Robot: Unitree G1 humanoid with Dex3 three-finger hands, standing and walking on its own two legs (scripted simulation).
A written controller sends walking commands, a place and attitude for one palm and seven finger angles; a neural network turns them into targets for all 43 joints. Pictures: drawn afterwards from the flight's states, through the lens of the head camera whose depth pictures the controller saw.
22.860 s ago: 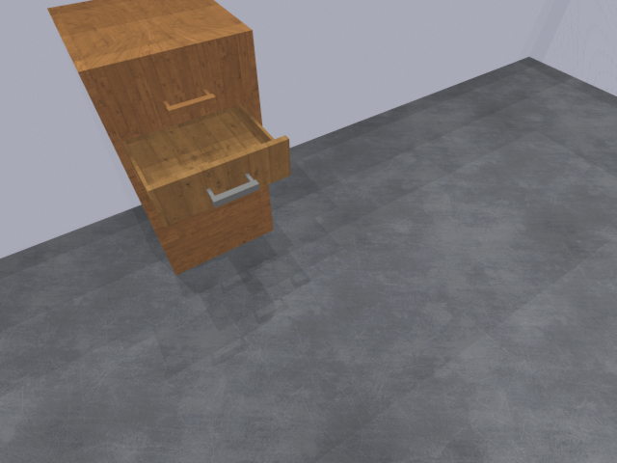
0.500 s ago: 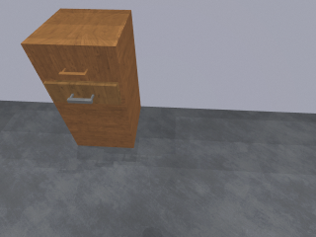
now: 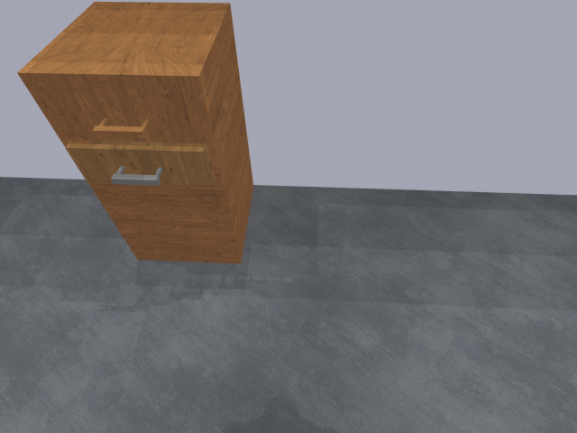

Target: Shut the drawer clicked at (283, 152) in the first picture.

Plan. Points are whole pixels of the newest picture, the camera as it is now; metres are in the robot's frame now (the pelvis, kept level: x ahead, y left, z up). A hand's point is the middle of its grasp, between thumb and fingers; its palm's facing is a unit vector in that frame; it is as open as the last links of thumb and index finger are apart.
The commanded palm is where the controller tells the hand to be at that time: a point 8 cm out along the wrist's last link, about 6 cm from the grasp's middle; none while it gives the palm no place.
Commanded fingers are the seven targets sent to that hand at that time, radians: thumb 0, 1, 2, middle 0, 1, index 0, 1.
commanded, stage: look to check the result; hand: left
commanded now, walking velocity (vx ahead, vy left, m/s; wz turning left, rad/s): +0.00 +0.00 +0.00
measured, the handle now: (138, 174) +0.77 +0.47 -0.21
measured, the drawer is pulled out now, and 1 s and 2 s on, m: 0.03 0.03 0.03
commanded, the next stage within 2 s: take the last steps up to it in 0.28 s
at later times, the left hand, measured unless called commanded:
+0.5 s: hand out of the picture +0.03 +0.21 -0.17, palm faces -0.01 -0.96 -0.29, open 7.4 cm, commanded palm none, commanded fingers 0.00 0.90 0.90 -0.20 -0.30 -0.20 -0.30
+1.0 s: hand out of the picture +0.13 +0.21 -0.17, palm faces +0.04 -0.98 -0.22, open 7.3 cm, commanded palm none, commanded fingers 0.00 0.90 0.90 -0.20 -0.30 -0.20 -0.30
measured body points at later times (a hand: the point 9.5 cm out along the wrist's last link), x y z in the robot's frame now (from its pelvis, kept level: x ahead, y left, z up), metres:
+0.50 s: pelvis +0.01 +0.00 +0.00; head +0.03 -0.01 +0.45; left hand +0.03 +0.26 -0.15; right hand +0.06 -0.27 -0.16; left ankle +0.07 +0.12 -0.74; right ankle -0.11 -0.09 -0.74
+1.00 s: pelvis +0.11 +0.03 +0.00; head +0.14 +0.02 +0.45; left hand +0.13 +0.26 -0.15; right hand +0.04 -0.16 -0.16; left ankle +0.09 +0.12 -0.74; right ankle +0.16 -0.09 -0.71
